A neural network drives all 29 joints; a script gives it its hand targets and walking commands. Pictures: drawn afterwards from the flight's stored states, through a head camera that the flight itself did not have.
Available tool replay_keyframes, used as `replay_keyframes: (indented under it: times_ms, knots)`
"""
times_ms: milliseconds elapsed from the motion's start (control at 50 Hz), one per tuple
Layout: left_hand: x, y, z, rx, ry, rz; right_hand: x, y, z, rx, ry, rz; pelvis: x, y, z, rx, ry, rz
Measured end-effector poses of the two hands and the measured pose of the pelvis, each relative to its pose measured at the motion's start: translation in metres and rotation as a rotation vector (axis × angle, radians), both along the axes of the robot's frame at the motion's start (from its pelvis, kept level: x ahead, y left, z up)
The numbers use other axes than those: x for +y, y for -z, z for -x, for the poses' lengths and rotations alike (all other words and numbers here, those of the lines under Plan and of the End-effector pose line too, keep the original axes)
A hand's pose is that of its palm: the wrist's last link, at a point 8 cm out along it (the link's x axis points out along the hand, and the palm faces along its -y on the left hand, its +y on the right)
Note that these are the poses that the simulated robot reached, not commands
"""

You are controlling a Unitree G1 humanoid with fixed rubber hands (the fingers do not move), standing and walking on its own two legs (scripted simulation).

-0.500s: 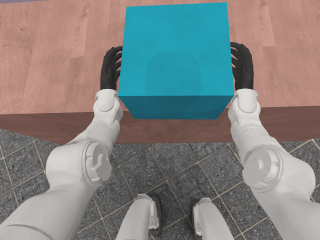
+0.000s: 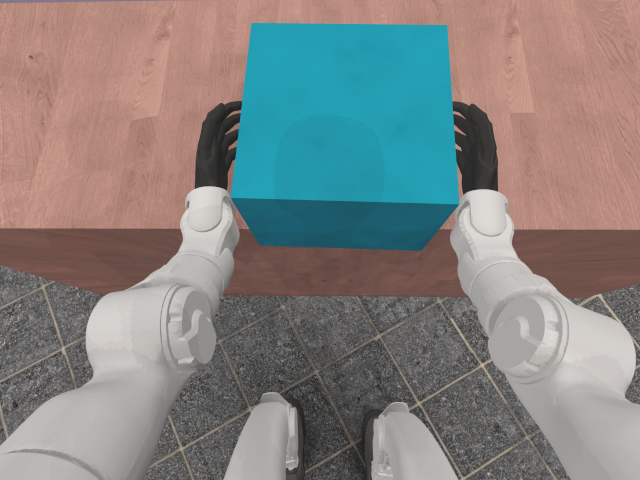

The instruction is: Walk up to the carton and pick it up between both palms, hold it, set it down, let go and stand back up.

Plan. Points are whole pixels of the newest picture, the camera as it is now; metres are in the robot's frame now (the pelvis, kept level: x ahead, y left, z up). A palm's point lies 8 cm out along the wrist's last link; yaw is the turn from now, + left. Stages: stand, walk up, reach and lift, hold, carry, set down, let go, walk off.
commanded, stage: reach and lift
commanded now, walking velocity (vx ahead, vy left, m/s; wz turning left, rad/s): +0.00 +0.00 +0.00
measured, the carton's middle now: (343, 146) +0.51 +0.01 -0.03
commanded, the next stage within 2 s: none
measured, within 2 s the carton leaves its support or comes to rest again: neither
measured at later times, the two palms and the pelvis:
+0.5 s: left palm (214, 174) +0.46 +0.16 -0.02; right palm (475, 177) +0.46 -0.15 -0.02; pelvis +0.00 +0.00 +0.00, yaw +1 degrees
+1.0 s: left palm (215, 177) +0.46 +0.16 -0.02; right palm (474, 182) +0.46 -0.15 -0.02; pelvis +0.00 +0.00 +0.00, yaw +0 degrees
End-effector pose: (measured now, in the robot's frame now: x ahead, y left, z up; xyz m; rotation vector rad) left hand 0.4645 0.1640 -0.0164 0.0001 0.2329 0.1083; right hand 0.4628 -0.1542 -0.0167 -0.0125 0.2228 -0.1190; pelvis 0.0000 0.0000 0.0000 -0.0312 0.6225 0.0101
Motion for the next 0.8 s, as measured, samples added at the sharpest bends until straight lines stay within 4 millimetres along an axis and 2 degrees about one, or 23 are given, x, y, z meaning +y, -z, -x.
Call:
replay_keyframes:
  times_ms: [580, 800]
  knots:
    - [0.0001, 0.0001, -0.0001, 0.0, 0.001, -0.004, 0.0009, 0.0011, 0.0012, -0.005, 0.017, -0.014, -0.0008, -0.0049, -0.0009, 0.02, -0.014, 0.005]
    - [0.0005, 0.0019, 0.0002, -0.016, 0.003, -0.008, 0.0007, 0.0044, 0.0033, -0.032, 0.025, -0.019, 0.0013, -0.0008, -0.0013, 0.036, -0.019, 0.011]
